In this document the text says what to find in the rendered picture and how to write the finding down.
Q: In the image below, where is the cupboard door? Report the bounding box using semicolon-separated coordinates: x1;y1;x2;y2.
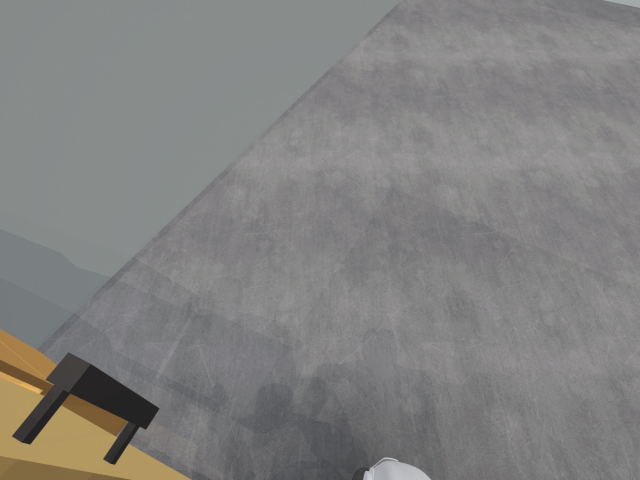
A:
0;377;191;480

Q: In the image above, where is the right robot shin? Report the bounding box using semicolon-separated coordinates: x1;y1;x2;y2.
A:
373;458;399;468

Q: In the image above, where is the handle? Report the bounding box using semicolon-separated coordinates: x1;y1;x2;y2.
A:
12;352;160;465

